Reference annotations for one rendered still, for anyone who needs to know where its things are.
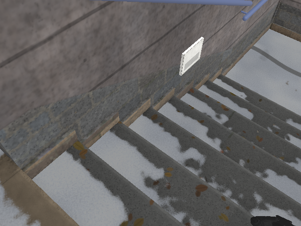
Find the robot right hand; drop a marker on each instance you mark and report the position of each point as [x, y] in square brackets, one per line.
[270, 221]

